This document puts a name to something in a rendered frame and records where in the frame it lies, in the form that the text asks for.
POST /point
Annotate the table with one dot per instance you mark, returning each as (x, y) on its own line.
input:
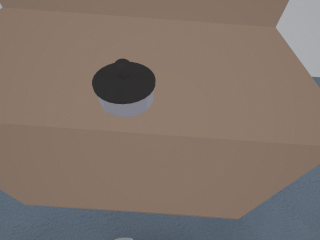
(235, 116)

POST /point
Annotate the pot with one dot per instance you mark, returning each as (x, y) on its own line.
(130, 109)

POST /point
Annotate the knob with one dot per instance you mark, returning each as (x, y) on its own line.
(123, 68)

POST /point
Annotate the lid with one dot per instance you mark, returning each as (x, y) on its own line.
(116, 90)

